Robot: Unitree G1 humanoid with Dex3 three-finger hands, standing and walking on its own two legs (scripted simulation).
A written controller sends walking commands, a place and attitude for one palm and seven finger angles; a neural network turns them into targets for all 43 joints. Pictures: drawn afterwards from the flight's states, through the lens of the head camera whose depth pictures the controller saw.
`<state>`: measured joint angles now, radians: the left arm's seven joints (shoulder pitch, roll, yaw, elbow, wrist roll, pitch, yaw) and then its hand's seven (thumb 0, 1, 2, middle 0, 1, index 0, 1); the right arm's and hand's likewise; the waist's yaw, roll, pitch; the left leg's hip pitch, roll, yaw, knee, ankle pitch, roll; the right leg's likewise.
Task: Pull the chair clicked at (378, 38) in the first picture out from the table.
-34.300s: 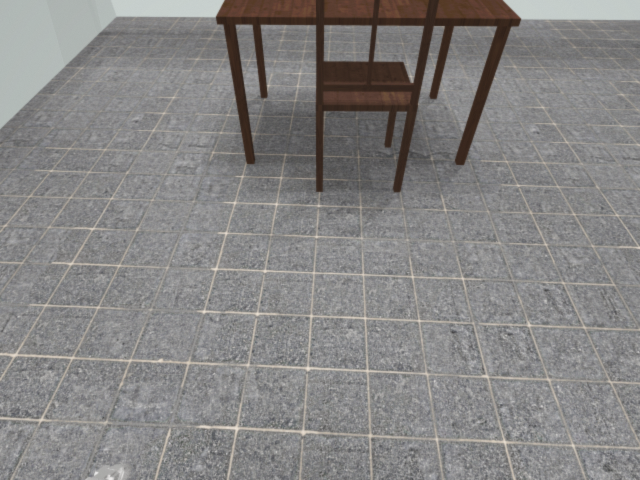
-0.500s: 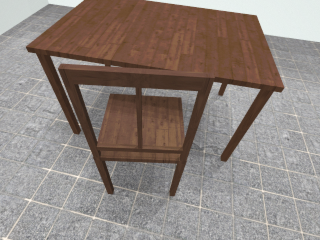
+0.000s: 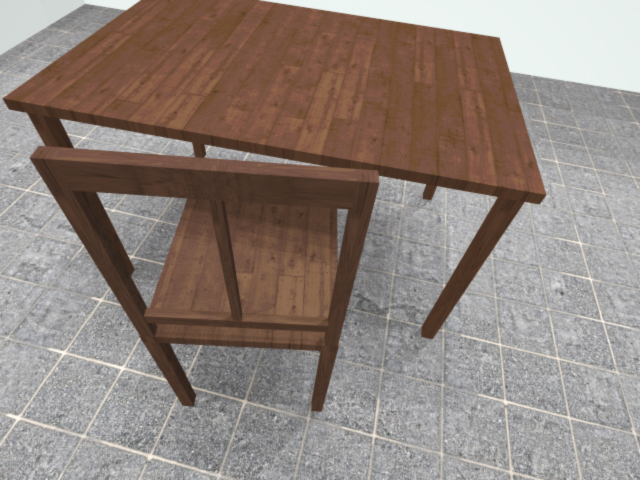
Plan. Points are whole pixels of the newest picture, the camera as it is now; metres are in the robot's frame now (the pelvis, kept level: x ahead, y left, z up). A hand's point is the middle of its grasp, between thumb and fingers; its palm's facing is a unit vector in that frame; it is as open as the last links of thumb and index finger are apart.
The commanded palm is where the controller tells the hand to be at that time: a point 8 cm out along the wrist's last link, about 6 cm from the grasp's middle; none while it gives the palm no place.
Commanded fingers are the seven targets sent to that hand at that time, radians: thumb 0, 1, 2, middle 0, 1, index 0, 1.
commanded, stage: come to a stop and stand still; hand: left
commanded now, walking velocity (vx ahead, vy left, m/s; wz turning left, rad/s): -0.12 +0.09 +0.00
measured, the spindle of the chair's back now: (228, 267) +0.43 +0.16 -0.05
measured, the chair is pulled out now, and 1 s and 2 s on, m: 0.13 0.13 0.13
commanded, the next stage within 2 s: look again from close up in 1.56 s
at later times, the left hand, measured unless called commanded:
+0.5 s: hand out of the picture +0.00 +0.14 -0.16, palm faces +0.09 -0.97 -0.25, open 7.4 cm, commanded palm none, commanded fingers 0.00 0.90 0.90 -0.20 -0.30 -0.20 -0.30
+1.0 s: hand out of the picture -0.06 +0.11 -0.16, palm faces +0.00 -0.98 -0.18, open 7.4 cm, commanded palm none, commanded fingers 0.00 0.90 0.90 -0.20 -0.30 -0.20 -0.30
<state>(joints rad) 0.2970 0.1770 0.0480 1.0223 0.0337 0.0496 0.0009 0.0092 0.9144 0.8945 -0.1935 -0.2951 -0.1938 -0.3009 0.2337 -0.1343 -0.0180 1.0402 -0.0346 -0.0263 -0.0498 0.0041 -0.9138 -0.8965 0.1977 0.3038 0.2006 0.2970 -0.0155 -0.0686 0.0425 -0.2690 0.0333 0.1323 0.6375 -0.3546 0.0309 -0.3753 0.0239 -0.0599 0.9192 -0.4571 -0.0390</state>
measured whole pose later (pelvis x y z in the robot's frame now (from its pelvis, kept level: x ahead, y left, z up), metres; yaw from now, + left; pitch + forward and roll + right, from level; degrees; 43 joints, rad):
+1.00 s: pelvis -0.05 -0.05 +0.01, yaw +1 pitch +0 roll -1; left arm 0.35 0.10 -0.01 1.07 0.02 -0.01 0.04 0.01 0.91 0.89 -0.20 -0.30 -0.20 -0.30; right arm 0.38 -0.16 0.00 1.08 -0.03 0.02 -0.01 0.01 -0.92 -0.90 0.20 0.30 0.20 0.30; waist -0.05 0.05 0.02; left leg -0.33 0.01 0.02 0.60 -0.27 0.02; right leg -0.20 0.04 -0.04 0.56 -0.35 -0.04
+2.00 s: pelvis +0.00 -0.04 +0.02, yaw -2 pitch +0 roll +1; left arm 0.31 0.19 -0.02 1.07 0.01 -0.01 0.04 0.01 0.91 0.89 -0.20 -0.30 -0.20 -0.30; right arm 0.23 -0.17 0.03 1.12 0.00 -0.01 -0.03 0.01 -0.92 -0.90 0.20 0.30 0.20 0.30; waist 0.00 -0.01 0.03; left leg -0.16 -0.01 0.08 0.43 -0.26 0.02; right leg -0.07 0.02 0.03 0.42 -0.34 -0.02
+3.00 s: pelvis -0.09 -0.06 -0.09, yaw +1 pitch +14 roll -2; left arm 0.46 0.20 0.12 0.02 -0.24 -0.56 -0.16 0.02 0.47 0.71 -0.15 -0.23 -0.15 -0.23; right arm 0.14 -0.23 -0.01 0.50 0.01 -0.19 -0.05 0.01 -0.91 -0.90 0.20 0.30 0.20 0.30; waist 0.03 0.00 -0.15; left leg -1.03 0.03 -0.04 1.25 -0.46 -0.01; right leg -0.89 0.03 -0.14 1.24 -0.60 -0.08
